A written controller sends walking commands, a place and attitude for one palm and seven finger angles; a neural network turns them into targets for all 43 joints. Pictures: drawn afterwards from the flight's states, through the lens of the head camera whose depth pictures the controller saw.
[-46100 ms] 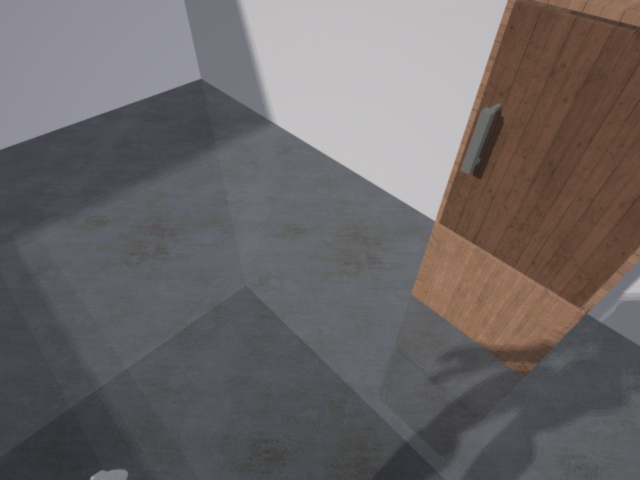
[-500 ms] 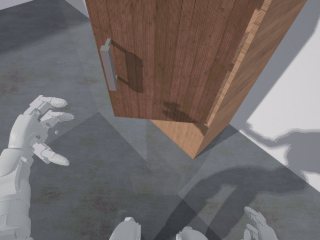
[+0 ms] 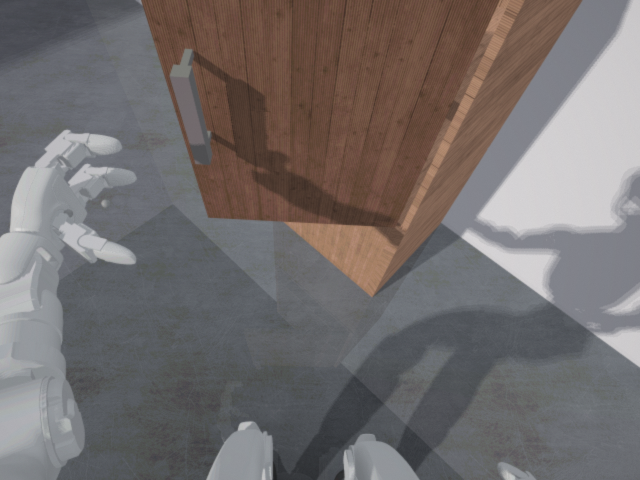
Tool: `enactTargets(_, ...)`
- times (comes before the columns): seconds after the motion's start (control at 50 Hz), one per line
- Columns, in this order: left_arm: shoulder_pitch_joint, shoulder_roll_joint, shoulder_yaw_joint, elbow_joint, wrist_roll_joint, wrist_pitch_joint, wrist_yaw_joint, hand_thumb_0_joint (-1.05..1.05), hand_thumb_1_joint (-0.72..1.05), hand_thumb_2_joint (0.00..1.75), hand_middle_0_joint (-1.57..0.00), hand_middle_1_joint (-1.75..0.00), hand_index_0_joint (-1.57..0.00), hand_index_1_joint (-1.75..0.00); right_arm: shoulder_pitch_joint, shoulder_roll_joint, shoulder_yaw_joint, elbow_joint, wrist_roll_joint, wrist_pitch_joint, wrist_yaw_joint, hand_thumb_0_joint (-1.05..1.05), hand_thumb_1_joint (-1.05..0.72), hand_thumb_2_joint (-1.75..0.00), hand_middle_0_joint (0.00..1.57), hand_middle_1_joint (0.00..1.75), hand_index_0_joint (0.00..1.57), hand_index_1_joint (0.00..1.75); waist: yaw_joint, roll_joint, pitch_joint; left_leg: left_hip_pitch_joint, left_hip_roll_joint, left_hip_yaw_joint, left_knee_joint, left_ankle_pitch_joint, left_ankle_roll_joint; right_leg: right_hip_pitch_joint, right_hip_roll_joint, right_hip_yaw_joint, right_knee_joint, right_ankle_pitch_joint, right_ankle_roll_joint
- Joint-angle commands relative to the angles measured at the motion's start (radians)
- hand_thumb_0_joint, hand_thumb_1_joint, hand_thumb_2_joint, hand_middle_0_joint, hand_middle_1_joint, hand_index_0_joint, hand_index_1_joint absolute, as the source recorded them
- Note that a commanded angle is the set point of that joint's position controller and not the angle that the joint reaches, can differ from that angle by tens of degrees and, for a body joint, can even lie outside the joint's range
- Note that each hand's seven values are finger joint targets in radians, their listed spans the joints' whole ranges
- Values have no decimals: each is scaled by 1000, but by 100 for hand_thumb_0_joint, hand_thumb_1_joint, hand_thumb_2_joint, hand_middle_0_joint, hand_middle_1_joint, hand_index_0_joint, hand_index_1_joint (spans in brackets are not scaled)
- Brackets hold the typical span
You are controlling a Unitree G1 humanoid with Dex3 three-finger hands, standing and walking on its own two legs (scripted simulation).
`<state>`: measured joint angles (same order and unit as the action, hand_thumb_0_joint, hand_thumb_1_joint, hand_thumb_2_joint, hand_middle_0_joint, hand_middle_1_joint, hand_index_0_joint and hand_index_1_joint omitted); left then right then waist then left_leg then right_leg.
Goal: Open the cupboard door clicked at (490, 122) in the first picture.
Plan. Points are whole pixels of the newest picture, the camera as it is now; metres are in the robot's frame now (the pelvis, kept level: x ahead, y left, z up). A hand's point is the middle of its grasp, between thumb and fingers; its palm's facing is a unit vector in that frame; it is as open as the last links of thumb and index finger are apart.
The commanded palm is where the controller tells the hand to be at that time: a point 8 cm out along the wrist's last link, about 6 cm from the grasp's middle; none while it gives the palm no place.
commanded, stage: move the hooked fingers beside the handle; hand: left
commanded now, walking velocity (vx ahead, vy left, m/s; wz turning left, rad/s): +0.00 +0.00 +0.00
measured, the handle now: (196, 110) +0.60 +0.18 +0.05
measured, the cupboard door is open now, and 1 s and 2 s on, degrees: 42 42 42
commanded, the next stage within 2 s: slide the fingers in behind the handle in 1.54 s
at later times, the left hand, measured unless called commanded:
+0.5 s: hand (128, 147) +0.51 +0.25 +0.07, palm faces -0.04 -1.00 -0.01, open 14.0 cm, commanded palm +0.51 +0.29 +0.06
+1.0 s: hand (143, 125) +0.57 +0.25 +0.05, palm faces -0.02 -1.00 -0.02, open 14.0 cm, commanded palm +0.55 +0.28 +0.06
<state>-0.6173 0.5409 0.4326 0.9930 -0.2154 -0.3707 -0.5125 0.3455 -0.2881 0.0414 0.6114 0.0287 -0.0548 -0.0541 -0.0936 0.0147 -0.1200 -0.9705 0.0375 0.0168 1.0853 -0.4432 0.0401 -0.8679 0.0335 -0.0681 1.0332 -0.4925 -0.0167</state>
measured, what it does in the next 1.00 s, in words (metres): stands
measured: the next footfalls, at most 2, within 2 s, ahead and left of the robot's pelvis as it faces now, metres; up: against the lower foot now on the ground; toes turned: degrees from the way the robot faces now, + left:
none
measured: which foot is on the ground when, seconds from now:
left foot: down 0.00-1.00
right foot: down 0.00-1.00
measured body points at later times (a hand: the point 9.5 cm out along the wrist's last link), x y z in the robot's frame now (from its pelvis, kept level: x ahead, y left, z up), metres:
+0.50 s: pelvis +0.00 +0.00 -0.02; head +0.15 +0.04 +0.41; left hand +0.51 +0.30 +0.07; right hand +0.00 -0.27 -0.11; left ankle +0.04 +0.09 -0.66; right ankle +0.00 -0.12 -0.66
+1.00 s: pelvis +0.01 +0.01 -0.02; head +0.19 +0.04 +0.39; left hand +0.56 +0.30 +0.06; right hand -0.04 -0.25 -0.11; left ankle +0.04 +0.09 -0.66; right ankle +0.00 -0.12 -0.66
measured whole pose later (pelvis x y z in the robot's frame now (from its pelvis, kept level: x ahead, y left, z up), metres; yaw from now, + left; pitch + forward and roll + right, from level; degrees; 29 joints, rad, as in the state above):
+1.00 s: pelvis +0.01 +0.01 -0.02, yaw -3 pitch +29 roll -6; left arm -1.06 0.81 0.53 1.26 -0.04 -0.29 -0.43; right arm 0.43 -0.27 0.09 0.61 -0.02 0.08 -0.02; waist -0.24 0.04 -0.09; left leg -1.21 0.08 0.00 1.18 -0.48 0.05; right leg -1.09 0.07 -0.07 1.08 -0.49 -0.01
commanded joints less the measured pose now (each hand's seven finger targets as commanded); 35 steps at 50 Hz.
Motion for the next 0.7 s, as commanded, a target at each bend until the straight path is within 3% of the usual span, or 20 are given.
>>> enactTargets(0.0, -433, 337, 80, -133, -6, -79, 15, 0, -50, 30, -30, -120, -30, -120, 110, -187, -73, -64, 0, -6, -11, 0, -90, -90, 20, 30, 20, 30, -8, 108, -400, 394, 0, -90, -118, 291, -10, 21, 18, 41, -116, 229, -16)
enactTargets(0.02, -453, 316, 55, -141, 0, -82, 15, 0, -50, 30, -30, -120, -30, -120, 111, -183, -71, -66, -1, -3, -9, 0, -90, -90, 20, 30, 20, 30, -11, 136, -417, 408, -1, -90, -113, 301, -10, 13, 17, 42, -112, 233, -15)
enactTargets(0.04, -450, 334, 72, -143, 7, -85, 20, 0, -50, 30, -30, -120, -30, -120, 119, -184, -73, -64, -5, 2, -7, 0, -90, -90, 20, 30, 20, 30, -2, 152, -437, 425, 0, -92, -110, 332, -12, 15, 17, 39, -106, 251, -17)
enactTargets(0.06, -453, 330, 67, -136, 9, -83, 21, 0, -50, 30, -30, -120, -30, -120, 122, -183, -73, -62, -5, 8, -5, 0, -90, -90, 20, 30, 20, 30, -9, 158, -441, 435, 1, -92, -107, 346, -13, 10, 19, 40, -109, 262, -16)
enactTargets(0.08, -464, 341, 77, -127, 8, -87, 24, 0, -50, 30, -30, -120, -30, -120, 132, -186, -73, -61, -8, 13, -4, 0, -90, -90, 20, 30, 20, 30, -8, 143, -446, 437, 3, -100, -102, 370, -14, 3, 23, 34, -99, 268, -20)
enactTargets(0.12, -513, 329, 55, -78, 19, -75, 27, 0, -50, 30, -30, -120, -30, -120, 134, -186, -69, -53, -7, 24, -2, 0, -90, -90, 20, 30, 20, 30, -31, 121, -413, 399, 5, -96, -96, 326, -10, -15, 22, 36, -105, 249, -12)
enactTargets(0.14, -515, 349, 67, -51, 22, -68, 30, 0, -50, 30, -30, -120, -30, -120, 140, -191, -69, -52, -6, 30, -3, 0, -90, -90, 20, 30, 20, 30, -34, 100, -401, 370, 4, -94, -96, 303, -6, -7, 23, 40, -109, 238, -10)
enactTargets(0.18, -558, 376, 73, -53, 28, -71, 32, 0, -50, 30, -30, -120, -30, -120, 146, -192, -64, -56, -8, 36, -4, 0, -90, -90, 20, 30, 20, 30, -35, 132, -412, 354, 1, -88, -86, 302, -4, -3, 24, 45, -102, 243, -14)
enactTargets(0.24, -642, 378, 49, -26, 47, -69, 40, 0, -50, 30, -30, -120, -30, -120, 157, -194, -60, -41, -11, 45, -5, 0, -90, -90, 20, 30, 20, 30, -64, 146, -402, 356, 7, -99, -79, 283, -5, -53, 25, 41, -102, 214, -10)
enactTargets(0.26, -644, 403, 67, 0, 51, -66, 44, 0, -50, 30, -30, -120, -30, -120, 164, -198, -60, -39, -11, 47, -5, 0, -90, -90, 20, 30, 20, 30, -66, 133, -403, 341, 8, -98, -72, 273, -3, -51, 27, 44, -103, 209, -10)
enactTargets(0.32, -721, 449, 76, 9, 66, -69, 46, 0, -50, 30, -30, -120, -30, -120, 182, -205, -54, -31, -16, 53, -9, 0, -90, -90, 20, 30, 20, 30, -81, 174, -453, 357, 11, -107, -51, 306, -4, -77, 27, 42, -84, 220, -10)
enactTargets(0.36, -712, 471, 89, 14, 75, -64, 46, 0, -50, 30, -30, -120, -30, -120, 194, -208, -54, -31, -20, 59, -6, 0, -90, -90, 20, 30, 20, 30, -72, 198, -487, 382, 14, -114, -47, 345, -9, -78, 29, 38, -77, 238, -13)
enactTargets(0.42, -743, 438, 57, 33, 79, -47, 42, 0, -50, 30, -30, -120, -30, -120, 208, -207, -54, -24, -22, 71, -1, 0, -90, -90, 20, 30, 20, 30, -93, 214, -494, 415, 20, -122, -37, 379, -11, -123, 32, 30, -75, 248, -10)
enactTargets(0.48, -782, 474, 71, 69, 89, -25, 53, 0, -50, 30, -30, -120, -30, -120, 221, -212, -45, -27, -23, 81, -3, 0, -90, -90, 20, 30, 20, 30, -106, 179, -463, 355, 18, -122, -32, 348, -3, -116, 36, 29, -75, 237, -10)
enactTargets(0.52, -823, 525, 90, 67, 109, -19, 67, 0, -50, 30, -30, -120, -30, -120, 233, -216, -42, -26, -26, 88, -4, 0, -90, -90, 20, 30, 20, 30, -109, 210, -482, 352, 21, -121, -22, 357, -4, -123, 35, 30, -69, 242, -8)
enactTargets(0.54, -843, 499, 62, 89, 116, -13, 71, 0, -50, 30, -30, -120, -30, -120, 233, -212, -37, -25, -26, 89, -1, 0, -90, -90, 20, 30, 20, 30, -124, 215, -465, 343, 20, -123, -19, 345, -3, -143, 36, 30, -72, 231, -7)
enactTargets(0.56, -870, 515, 68, 90, 124, -12, 78, 0, -50, 30, -30, -120, -30, -120, 237, -215, -37, -22, -29, 90, -2, 0, -90, -90, 20, 30, 20, 30, -134, 209, -456, 333, 23, -126, -12, 337, -2, -155, 36, 29, -70, 223, -6)
enactTargets(0.6, -921, 552, 85, 62, 130, -23, 86, 0, -50, 30, -30, -120, -30, -120, 251, -218, -33, -19, -36, 91, -3, 0, -90, -90, 20, 30, 20, 30, -135, 258, -523, 376, 26, -135, -2, 390, -7, -161, 39, 25, -54, 248, -9)
enactTargets(0.68, -928, 568, 92, 109, 143, -8, 86, 0, -50, 30, -30, -120, -30, -120, 268, -218, -27, -16, -38, 99, 1, 0, -90, -90, 20, 30, 20, 30, -145, 255, -524, 369, 28, -137, 12, 416, -6, -167, 44, 20, -50, 265, -9)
